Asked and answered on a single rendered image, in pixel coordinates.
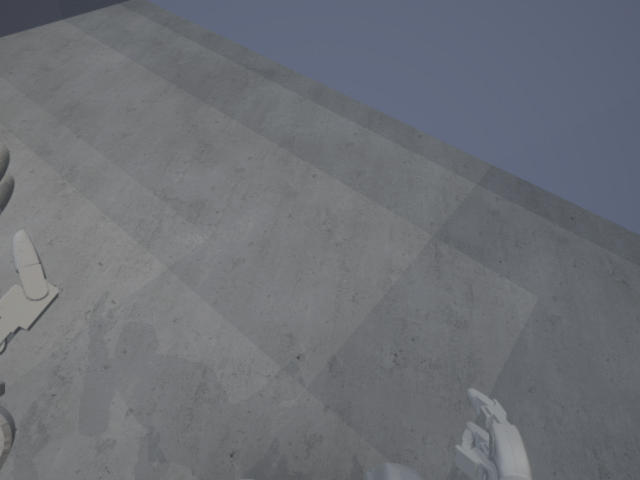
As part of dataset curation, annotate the robot left hand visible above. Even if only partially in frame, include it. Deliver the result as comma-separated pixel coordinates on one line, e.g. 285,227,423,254
0,143,59,355

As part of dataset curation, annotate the robot right hand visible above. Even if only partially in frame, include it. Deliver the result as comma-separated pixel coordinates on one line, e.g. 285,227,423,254
456,388,533,480

